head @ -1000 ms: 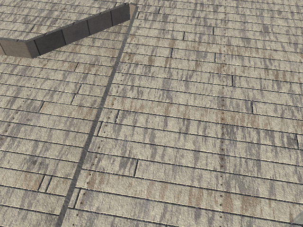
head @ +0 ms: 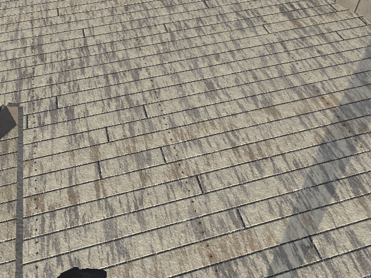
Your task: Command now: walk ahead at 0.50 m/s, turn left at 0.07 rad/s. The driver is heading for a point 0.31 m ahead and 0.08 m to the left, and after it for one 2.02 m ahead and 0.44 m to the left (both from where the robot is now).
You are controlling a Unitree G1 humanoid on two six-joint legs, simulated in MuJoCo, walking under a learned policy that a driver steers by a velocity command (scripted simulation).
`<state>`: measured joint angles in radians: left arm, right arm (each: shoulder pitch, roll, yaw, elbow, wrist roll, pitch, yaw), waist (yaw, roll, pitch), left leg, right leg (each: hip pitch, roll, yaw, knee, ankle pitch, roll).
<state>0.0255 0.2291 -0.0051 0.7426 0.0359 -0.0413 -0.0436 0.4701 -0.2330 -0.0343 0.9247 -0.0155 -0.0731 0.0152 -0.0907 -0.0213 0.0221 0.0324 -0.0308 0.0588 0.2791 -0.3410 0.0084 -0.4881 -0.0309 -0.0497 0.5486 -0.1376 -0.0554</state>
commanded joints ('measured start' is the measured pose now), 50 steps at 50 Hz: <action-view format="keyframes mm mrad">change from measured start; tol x16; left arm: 1 246 141 53 26 20 -36 26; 3 429 298 97 51 23 -27 46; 8 221 91 48 51 -13 -47 47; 29 393 121 68 117 -24 -19 66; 50 -70 89 47 -65 -14 3 6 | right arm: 1 6 -157 -30 -28 6 -1 -8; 23 -455 -40 -13 -210 -23 59 54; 29 -22 -243 -97 -104 -43 47 8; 35 -213 -151 -65 -123 18 42 -13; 50 3 -153 -40 -44 -9 -1 -22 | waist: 1 172 39 -113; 3 199 -259 -320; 7 106 -61 -7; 23 125 -38 83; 27 28 -72 -63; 30 -9 242 -316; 34 95 -19 -5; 50 -1 80 61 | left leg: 1 -159 185 -85 309 676 110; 3 -633 -21 -18 858 -208 60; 13 -708 127 -89 806 192 26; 19 -693 109 -4 497 354 37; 27 -374 -62 114 315 78 190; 28 -149 -62 62 229 106 227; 30 297 393 -826 36 104 456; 37 -205 167 -324 -49 514 290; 50 78 199 -191 -104 636 179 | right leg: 1 430 20 16 -103 -17 -58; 3 790 -437 648 -259 -186 -201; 8 375 -239 209 -383 -7 -87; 21 489 -223 -128 -392 350 -78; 27 598 -242 -206 74 925 -49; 28 475 -223 -221 314 758 -23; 30 -173 74 -60 928 -426 64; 50 -204 -45 -10 105 121 19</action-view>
